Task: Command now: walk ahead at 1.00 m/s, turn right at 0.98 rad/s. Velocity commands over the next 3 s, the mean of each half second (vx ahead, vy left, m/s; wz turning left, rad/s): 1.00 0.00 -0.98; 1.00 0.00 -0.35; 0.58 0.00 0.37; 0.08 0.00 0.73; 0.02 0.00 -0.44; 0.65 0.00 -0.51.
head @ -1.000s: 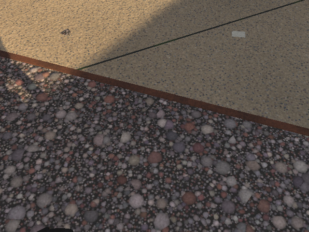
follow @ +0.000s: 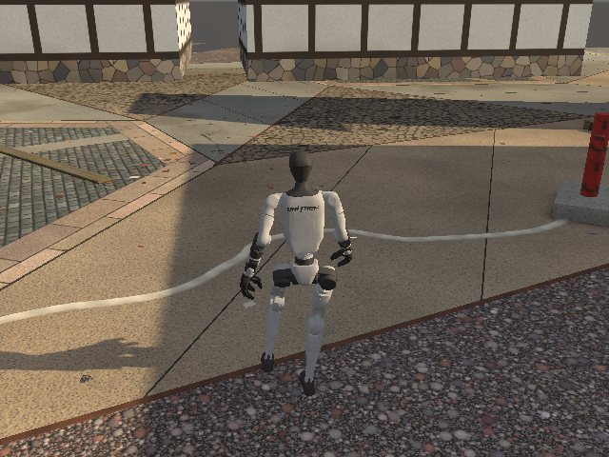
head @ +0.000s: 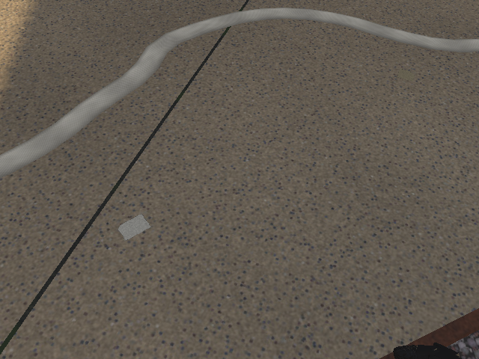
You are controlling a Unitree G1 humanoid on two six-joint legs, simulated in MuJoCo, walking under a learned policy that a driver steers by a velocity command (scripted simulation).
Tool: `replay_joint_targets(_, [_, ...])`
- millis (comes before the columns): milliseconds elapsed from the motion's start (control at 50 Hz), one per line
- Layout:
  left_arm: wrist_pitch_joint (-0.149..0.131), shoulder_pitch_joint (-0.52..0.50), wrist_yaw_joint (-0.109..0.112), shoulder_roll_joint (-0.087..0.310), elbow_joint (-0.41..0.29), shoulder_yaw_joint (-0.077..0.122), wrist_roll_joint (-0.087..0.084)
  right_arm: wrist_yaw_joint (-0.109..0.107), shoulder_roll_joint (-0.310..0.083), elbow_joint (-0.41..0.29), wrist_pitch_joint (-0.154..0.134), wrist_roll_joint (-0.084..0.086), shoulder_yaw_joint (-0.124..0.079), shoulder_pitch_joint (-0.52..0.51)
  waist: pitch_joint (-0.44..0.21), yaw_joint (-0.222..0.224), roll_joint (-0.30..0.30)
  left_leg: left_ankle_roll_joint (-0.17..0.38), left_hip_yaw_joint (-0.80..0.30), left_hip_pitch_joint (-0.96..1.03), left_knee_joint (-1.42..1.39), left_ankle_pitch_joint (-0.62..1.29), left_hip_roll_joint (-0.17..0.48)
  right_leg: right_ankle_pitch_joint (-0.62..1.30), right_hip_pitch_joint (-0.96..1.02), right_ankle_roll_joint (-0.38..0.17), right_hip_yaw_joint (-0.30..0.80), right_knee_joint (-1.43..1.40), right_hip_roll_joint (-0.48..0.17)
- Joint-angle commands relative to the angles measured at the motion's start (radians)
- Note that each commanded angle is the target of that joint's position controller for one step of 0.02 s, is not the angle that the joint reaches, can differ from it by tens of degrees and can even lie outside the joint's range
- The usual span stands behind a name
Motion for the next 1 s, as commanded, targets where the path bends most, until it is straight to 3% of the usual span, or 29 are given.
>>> replay_joint_targets(20, [-0.050, -0.126, -0.002, 0.151, -0.114, 0.043, -0.003, 0.013, -0.101, -0.087, 0.011, 0.018, -0.022, -0.064, 0.068, -0.049, 0.039, -0.015, 0.085, 0.176, -0.276, 0.231, -0.022, 0.155, -0.304, -0.128, 0.301, -0.287, -0.211])
replay_joint_targets(60, [-0.053, -0.107, -0.012, 0.165, -0.108, 0.052, -0.010, 0.019, -0.100, -0.091, 0.008, 0.040, -0.020, -0.101, 0.034, -0.013, 0.003, 0.001, 0.093, 0.285, -0.425, 0.416, -0.062, 0.253, -0.276, -0.082, 0.299, -0.272, -0.208])
replay_joint_targets(120, [-0.048, -0.064, -0.008, 0.181, -0.097, 0.063, -0.015, 0.013, -0.151, -0.091, 0.002, 0.047, -0.036, -0.103, -0.009, 0.007, -0.027, 0.024, 0.068, 0.342, -0.558, 0.402, -0.098, 0.390, -0.094, -0.031, 0.355, -0.174, -0.246])
replay_joint_targets(160, [-0.044, -0.075, -0.006, 0.223, -0.096, 0.071, -0.004, -0.007, -0.222, -0.045, -0.005, 0.046, -0.068, 0.066, -0.126, -0.084, -0.006, 0.041, 0.080, 0.526, -0.583, 0.221, -0.155, 0.619, -0.009, 0.013, 0.351, 0.077, -0.234])
replay_joint_targets(180, [-0.049, -0.121, -0.011, 0.230, -0.102, 0.070, -0.002, -0.023, -0.260, -0.001, -0.009, 0.041, -0.089, 0.265, -0.217, -0.206, 0.020, 0.053, 0.086, 0.751, -0.576, 0.150, -0.131, 0.626, -0.094, 0.041, 0.303, 0.330, -0.191])
replay_joint_targets(200, [-0.063, -0.146, -0.009, 0.102, -0.134, 0.033, 0.001, -0.047, -0.335, 0.030, -0.015, 0.012, -0.114, 0.484, -0.347, -0.277, 0.151, 0.080, -0.140, 0.985, -0.604, -0.210, 0.091, 0.258, -0.264, 0.052, 0.223, 0.693, -0.130])
replay_joint_targets(220, [-0.063, -0.033, -0.010, -0.014, -0.204, -0.004, -0.045, -0.042, -0.407, 0.014, -0.012, -0.012, -0.125, 0.387, -0.446, -0.122, 0.496, 0.172, -0.765, 1.094, -0.879, -0.487, 0.355, -0.251, -0.539, 0.082, 0.108, 0.934, -0.049])
replay_joint_targets(240, [-0.041, -0.082, 0.002, 0.058, -0.172, -0.009, -0.014, -0.035, -0.318, -0.012, -0.003, -0.001, -0.123, 0.241, -0.297, -0.109, 0.313, 0.204, -0.793, 0.944, -0.914, -0.631, 0.324, -0.133, -0.655, 0.072, 0.066, 1.007, -0.159])
replay_joint_targets(260, [-0.028, -0.154, -0.008, 0.102, -0.168, 0.002, 0.009, -0.031, -0.228, -0.018, 0.001, 0.010, -0.101, 0.184, -0.186, -0.114, 0.163, 0.193, -0.581, 0.825, -0.876, -0.514, 0.269, -0.059, -0.657, 0.074, 0.040, 0.967, -0.215])
replay_joint_targets(280, [-0.018, -0.192, -0.023, 0.103, -0.169, 0.005, 0.017, -0.025, -0.187, 0.008, 0.003, 0.011, -0.091, 0.183, -0.110, -0.106, 0.073, 0.177, -0.407, 0.715, -0.871, -0.310, 0.221, -0.027, -0.628, 0.082, 0.028, 0.917, -0.252])
replay_joint_targets(320, [0.005, -0.270, -0.054, 0.056, -0.200, -0.006, 0.032, -0.023, -0.158, 0.082, -0.008, 0.019, -0.079, 0.255, -0.014, -0.098, 0.084, 0.133, -0.159, 0.600, -0.896, -0.057, 0.140, -0.020, -0.605, 0.093, 0.027, 0.876, -0.303])
replay_joint_targets(340, [0.018, -0.257, -0.064, 0.032, -0.224, -0.015, 0.027, -0.017, -0.157, 0.100, -0.020, 0.031, -0.078, 0.254, -0.023, -0.067, 0.136, 0.140, -0.142, 0.590, -0.915, -0.033, 0.160, -0.006, -0.622, 0.101, 0.023, 0.867, -0.312])
replay_joint_targets(380, [0.033, -0.309, -0.074, 0.029, -0.256, -0.022, 0.025, -0.003, -0.145, 0.119, -0.041, 0.043, -0.077, 0.243, 0.004, -0.048, 0.108, 0.139, -0.024, 0.559, -0.960, 0.103, 0.153, 0.070, -0.653, 0.111, 0.014, 0.859, -0.325])
replay_joint_targets(440, [0.039, -0.391, -0.081, 0.037, -0.300, -0.029, 0.016, 0.000, -0.159, 0.135, -0.059, 0.036, -0.079, 0.207, 0.053, -0.014, 0.087, 0.125, 0.177, 0.511, -1.011, 0.275, 0.117, 0.215, -0.635, 0.114, -0.024, 0.714, -0.328])
replay_joint_targets(520, [0.025, -0.523, -0.102, 0.008, -0.323, -0.053, 0.022, -0.004, -0.182, 0.198, -0.059, 0.030, -0.081, 0.327, 0.129, -0.059, 0.037, 0.107, 0.335, 0.565, -1.060, 0.581, 0.070, 0.269, -0.517, 0.053, -0.164, 0.386, -0.269])
replay_joint_targets(580, [0.010, -0.465, -0.082, 0.029, -0.278, -0.047, 0.029, -0.017, -0.258, 0.217, -0.039, 0.033, -0.091, 0.376, 0.047, -0.010, 0.104, 0.117, 0.364, 0.707, -0.913, 1.282, 0.107, 0.172, -0.322, 0.002, -0.237, 0.283, -0.145])
replay_joint_targets(620, [0.001, -0.180, -0.057, 0.096, -0.187, -0.015, 0.030, -0.027, -0.322, 0.208, -0.008, 0.027, -0.102, 0.334, -0.114, 0.144, 0.156, 0.146, 0.353, 0.710, -0.526, 1.474, 0.147, 0.028, -0.029, -0.041, -0.197, 0.247, -0.094])
replay_joint_targets(640, [-0.002, 0.017, -0.039, 0.134, -0.119, 0.011, 0.035, -0.029, -0.318, 0.194, 0.001, 0.033, -0.101, 0.293, -0.191, 0.244, 0.134, 0.149, 0.366, 0.575, -0.221, 1.323, 0.118, 0.057, 0.230, -0.066, -0.136, 0.119, -0.112])
replay_joint_targets(660, [0.009, 0.015, -0.017, 0.211, -0.107, 0.043, 0.016, -0.018, -0.216, 0.165, -0.006, 0.029, -0.085, 0.302, -0.269, 0.158, -0.090, 0.123, 0.342, 0.283, 0.173, 0.312, -0.034, -0.077, 0.484, -0.049, 0.135, 0.127, -0.294])
replay_joint_targets(680, [0.014, -0.060, -0.015, 0.297, -0.155, 0.055, 0.032, 0.002, -0.163, 0.077, -0.017, 0.067, -0.062, 0.407, -0.452, 0.038, -0.233, 0.093, 0.175, -0.075, 0.495, -0.149, -0.143, -0.148, 0.713, -0.230, 0.732, -0.042, -0.582])
replay_joint_targets(700, [0.016, -0.017, -0.001, 0.240, -0.150, 0.056, 0.027, -0.003, -0.226, 0.062, -0.032, 0.060, -0.074, 0.211, -0.378, 0.121, 0.003, 0.106, 0.060, -0.159, 0.497, -0.019, -0.109, -0.087, 0.632, -0.194, 0.679, -0.126, -0.525])
replay_joint_targets(720, [0.002, -0.038, 0.010, 0.211, -0.102, 0.050, 0.020, -0.003, -0.186, 0.056, -0.039, 0.072, -0.063, 0.202, -0.183, 0.062, 0.015, 0.109, 0.071, -0.172, 0.403, 0.025, -0.063, 0.019, 0.443, -0.165, 0.535, -0.152, -0.512])
replay_joint_targets(760, [-0.033, -0.097, 0.017, 0.131, -0.075, 0.026, 0.022, 0.002, -0.143, 0.083, -0.020, 0.037, -0.049, 0.212, -0.041, -0.034, 0.111, 0.106, 0.056, -0.039, 0.220, 0.029, -0.002, 0.098, 0.139, -0.103, 0.357, -0.192, -0.423])
replay_joint_targets(780, [-0.046, -0.109, 0.017, 0.096, -0.069, 0.012, 0.017, 0.009, -0.131, 0.096, 0.001, 0.022, -0.044, 0.251, -0.027, -0.070, 0.069, 0.096, 0.056, 0.037, 0.164, 0.022, 0.012, 0.125, 0.031, -0.103, 0.315, -0.220, -0.399])
replay_joint_targets(820, [-0.067, -0.089, 0.012, 0.061, -0.042, 0.000, 0.000, 0.025, -0.114, 0.083, 0.022, 0.013, -0.043, 0.198, 0.021, -0.079, 0.030, 0.073, 0.067, 0.020, 0.048, 0.010, 0.036, 0.093, -0.041, -0.106, 0.252, -0.290, -0.364])
replay_joint_targets(880, [-0.087, -0.052, -0.005, 0.073, -0.021, 0.004, -0.009, 0.038, -0.093, 0.006, 0.017, 0.023, -0.028, -0.002, 0.113, -0.039, -0.006, 0.066, 0.117, -0.023, -0.223, 0.244, 0.042, 0.217, -0.091, -0.086, 0.135, -0.376, -0.313])
replay_joint_targets(920, [-0.099, -0.053, -0.012, 0.084, -0.017, 0.007, -0.020, 0.052, -0.088, 0.005, 0.012, 0.036, -0.024, -0.049, 0.089, -0.026, 0.016, 0.086, 0.159, 0.095, -0.398, 0.447, -0.008, 0.279, -0.097, -0.051, 0.054, -0.428, -0.275])
replay_joint_targets(960, [-0.114, -0.009, -0.012, 0.104, 0.006, 0.009, -0.029, 0.055, -0.099, -0.011, 0.003, 0.051, -0.026, -0.096, 0.111, -0.009, 0.000, 0.119, 0.168, 0.184, -0.502, 0.583, -0.025, 0.440, -0.054, -0.036, 0.055, -0.478, -0.339])
replay_joint_targets(1000, [-0.108, 0.023, -0.006, 0.132, 0.035, 0.013, -0.021, 0.048, -0.121, -0.009, 0.003, 0.041, -0.034, -0.116, 0.087, -0.002, 0.018, 0.151, 0.200, 0.181, -0.571, 0.541, -0.080, 0.658, 0.126, -0.010, 0.017, -0.429, -0.348])
Next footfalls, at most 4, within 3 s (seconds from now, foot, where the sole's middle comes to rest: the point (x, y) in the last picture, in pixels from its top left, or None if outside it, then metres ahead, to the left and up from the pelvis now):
0.20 left None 0.40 0.19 -0.77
0.64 right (307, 294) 0.68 -0.17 -0.77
1.08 left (336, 175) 1.15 -0.30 -0.77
1.48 right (418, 152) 1.29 -0.63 -0.77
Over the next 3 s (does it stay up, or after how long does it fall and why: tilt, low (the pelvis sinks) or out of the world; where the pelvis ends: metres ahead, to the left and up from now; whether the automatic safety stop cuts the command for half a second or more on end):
stays up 1.41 -0.54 0.01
